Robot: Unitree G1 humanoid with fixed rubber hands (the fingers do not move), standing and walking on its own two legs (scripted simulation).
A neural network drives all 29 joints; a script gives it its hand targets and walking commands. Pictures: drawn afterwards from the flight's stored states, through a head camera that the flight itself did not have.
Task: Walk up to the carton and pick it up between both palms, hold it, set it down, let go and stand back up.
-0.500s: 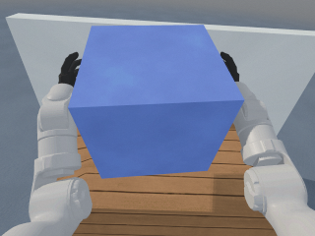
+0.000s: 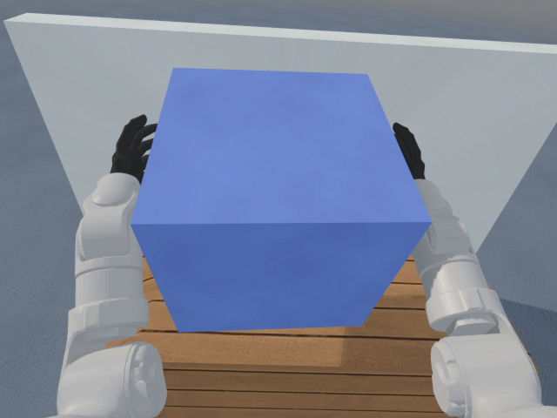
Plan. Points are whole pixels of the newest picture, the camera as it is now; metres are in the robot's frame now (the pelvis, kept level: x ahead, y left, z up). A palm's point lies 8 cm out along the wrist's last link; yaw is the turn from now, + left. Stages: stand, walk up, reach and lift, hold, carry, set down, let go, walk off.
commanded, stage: set down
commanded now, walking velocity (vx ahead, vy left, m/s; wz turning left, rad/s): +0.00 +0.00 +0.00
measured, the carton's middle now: (272, 203) +0.38 +0.00 +0.16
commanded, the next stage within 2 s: none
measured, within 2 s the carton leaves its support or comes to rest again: neither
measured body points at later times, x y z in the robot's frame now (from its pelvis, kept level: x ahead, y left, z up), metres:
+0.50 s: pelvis +0.03 +0.01 +0.00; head +0.00 +0.03 +0.45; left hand +0.43 +0.19 +0.17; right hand +0.41 -0.19 +0.16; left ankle +0.00 +0.10 -0.75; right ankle +0.01 -0.14 -0.75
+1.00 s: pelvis +0.01 +0.01 +0.00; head -0.02 +0.03 +0.45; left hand +0.40 +0.19 +0.13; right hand +0.37 -0.19 +0.13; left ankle +0.00 +0.10 -0.75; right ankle +0.01 -0.14 -0.75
